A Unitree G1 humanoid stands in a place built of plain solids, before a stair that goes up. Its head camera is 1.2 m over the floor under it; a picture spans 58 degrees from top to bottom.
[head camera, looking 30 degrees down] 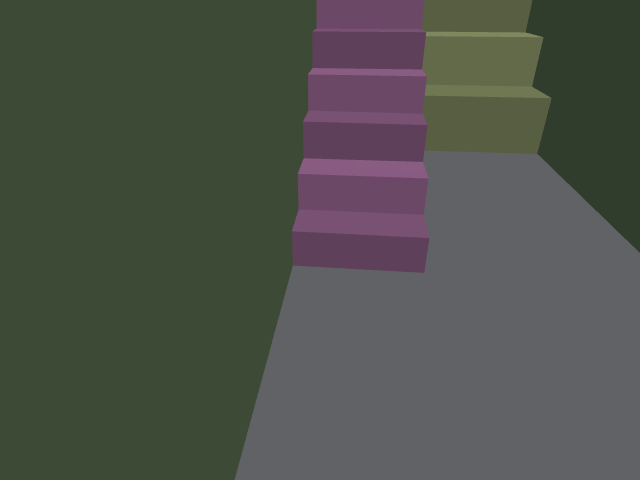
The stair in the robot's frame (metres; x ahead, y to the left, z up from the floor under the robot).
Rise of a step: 0.20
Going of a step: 0.24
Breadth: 0.65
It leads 5 degrees to the right of straight ahead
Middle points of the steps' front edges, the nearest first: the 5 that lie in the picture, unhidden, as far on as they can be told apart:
1.79 -0.19 0.20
2.03 -0.21 0.40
2.27 -0.23 0.60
2.51 -0.26 0.79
2.75 -0.28 0.99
